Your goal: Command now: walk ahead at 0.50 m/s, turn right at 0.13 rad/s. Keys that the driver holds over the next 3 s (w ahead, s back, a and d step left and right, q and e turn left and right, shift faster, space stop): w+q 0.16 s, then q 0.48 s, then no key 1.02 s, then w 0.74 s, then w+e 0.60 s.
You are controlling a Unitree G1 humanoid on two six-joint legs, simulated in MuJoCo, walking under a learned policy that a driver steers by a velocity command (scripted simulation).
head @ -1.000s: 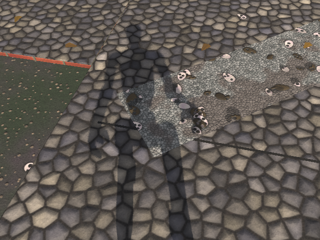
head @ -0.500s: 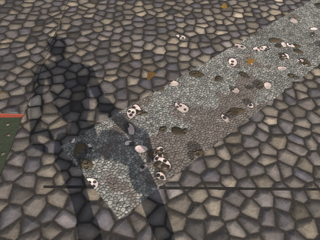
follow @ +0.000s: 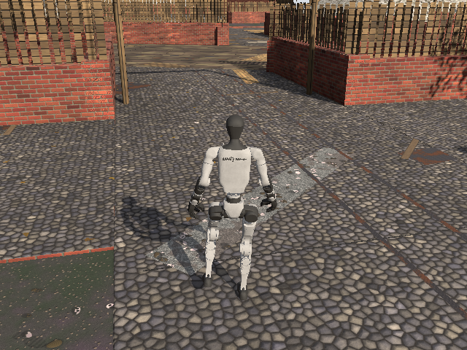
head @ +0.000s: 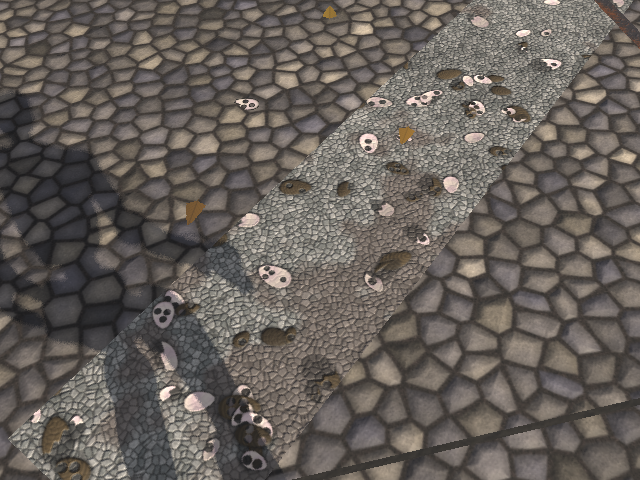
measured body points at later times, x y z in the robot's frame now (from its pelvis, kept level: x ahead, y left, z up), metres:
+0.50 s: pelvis +0.24 +0.08 -0.01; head +0.29 +0.10 +0.43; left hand +0.33 +0.38 -0.12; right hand +0.43 -0.17 -0.11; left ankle +0.31 +0.16 -0.74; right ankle +0.26 -0.08 -0.66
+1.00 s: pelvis +0.32 +0.05 +0.00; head +0.35 +0.04 +0.44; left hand +0.34 +0.35 -0.10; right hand +0.57 -0.14 -0.11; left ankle +0.25 +0.17 -0.70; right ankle +0.39 -0.06 -0.74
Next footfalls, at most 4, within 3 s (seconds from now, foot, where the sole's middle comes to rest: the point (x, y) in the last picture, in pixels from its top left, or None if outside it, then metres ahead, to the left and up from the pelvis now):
0.30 left None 0.35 0.17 -0.78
0.78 right None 0.43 -0.04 -0.78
1.08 left None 0.29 0.19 -0.78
2.38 left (203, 378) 0.68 0.34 -0.78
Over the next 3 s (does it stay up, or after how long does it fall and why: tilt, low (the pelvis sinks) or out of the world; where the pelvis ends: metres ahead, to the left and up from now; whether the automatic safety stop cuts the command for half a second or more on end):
stays up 0.90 0.25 -0.03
